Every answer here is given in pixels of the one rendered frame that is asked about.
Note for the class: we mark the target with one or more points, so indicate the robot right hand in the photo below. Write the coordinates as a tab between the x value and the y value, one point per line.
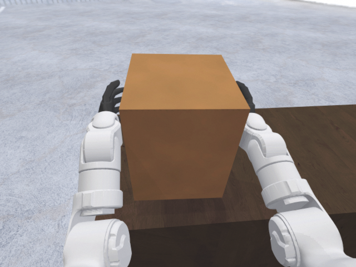
247	96

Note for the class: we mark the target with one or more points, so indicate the right robot upper arm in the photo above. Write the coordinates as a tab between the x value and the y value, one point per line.
307	238

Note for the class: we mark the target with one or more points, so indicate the right robot forearm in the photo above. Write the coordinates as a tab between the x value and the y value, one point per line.
282	187

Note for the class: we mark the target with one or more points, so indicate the left robot forearm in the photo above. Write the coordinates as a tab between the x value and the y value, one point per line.
99	171

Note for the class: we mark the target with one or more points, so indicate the carton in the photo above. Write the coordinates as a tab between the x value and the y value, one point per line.
182	119

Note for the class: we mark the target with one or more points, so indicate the robot left hand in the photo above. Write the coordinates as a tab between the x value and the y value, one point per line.
108	99

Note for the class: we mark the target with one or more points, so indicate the left robot upper arm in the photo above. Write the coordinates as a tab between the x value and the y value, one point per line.
100	243

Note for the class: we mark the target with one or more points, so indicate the pedestal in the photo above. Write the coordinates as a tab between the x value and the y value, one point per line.
233	230

